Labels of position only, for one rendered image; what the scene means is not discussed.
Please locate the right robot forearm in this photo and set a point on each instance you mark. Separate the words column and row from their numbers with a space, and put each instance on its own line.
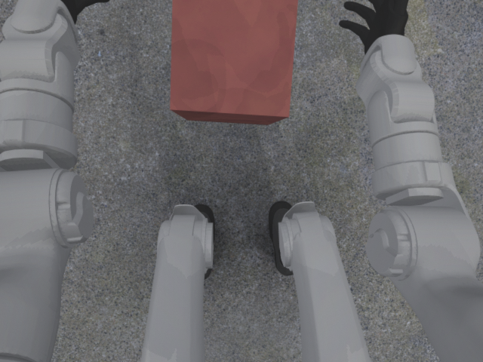
column 400, row 113

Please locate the right robot upper arm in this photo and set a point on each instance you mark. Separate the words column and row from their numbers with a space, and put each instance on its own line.
column 431, row 255

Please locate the robot right hand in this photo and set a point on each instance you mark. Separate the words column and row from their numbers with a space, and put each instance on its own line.
column 390, row 18

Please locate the robot left hand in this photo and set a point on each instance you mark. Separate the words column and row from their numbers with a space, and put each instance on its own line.
column 76, row 6

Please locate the robot left shin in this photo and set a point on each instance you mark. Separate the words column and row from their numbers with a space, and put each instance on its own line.
column 181, row 209

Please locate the left robot upper arm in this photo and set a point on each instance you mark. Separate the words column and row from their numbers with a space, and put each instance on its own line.
column 43, row 214

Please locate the robot right shin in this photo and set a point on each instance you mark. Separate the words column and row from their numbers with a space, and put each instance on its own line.
column 307, row 206

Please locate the robot shin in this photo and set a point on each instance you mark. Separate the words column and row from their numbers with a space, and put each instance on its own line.
column 181, row 209
column 307, row 206

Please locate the left robot forearm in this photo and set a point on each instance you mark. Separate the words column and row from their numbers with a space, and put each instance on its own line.
column 37, row 59

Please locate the carton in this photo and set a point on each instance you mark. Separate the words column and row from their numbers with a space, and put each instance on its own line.
column 232, row 60

